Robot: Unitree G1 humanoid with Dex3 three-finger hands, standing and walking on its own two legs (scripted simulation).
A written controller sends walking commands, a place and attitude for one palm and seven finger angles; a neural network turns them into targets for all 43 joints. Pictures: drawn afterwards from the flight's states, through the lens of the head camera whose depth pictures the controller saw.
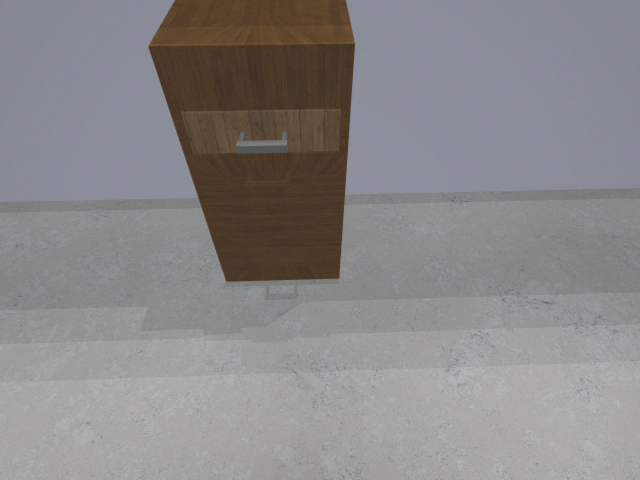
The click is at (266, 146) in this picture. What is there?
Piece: drawer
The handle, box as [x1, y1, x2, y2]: [236, 131, 287, 153]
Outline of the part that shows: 286,131 283,131 281,140 244,141 244,132 240,132 239,140 236,143 237,153 287,152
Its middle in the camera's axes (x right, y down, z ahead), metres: -0.15 -0.24 +0.97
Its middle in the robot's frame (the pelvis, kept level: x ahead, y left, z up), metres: +0.87 +0.19 -0.11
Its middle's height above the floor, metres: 0.67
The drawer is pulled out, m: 0.00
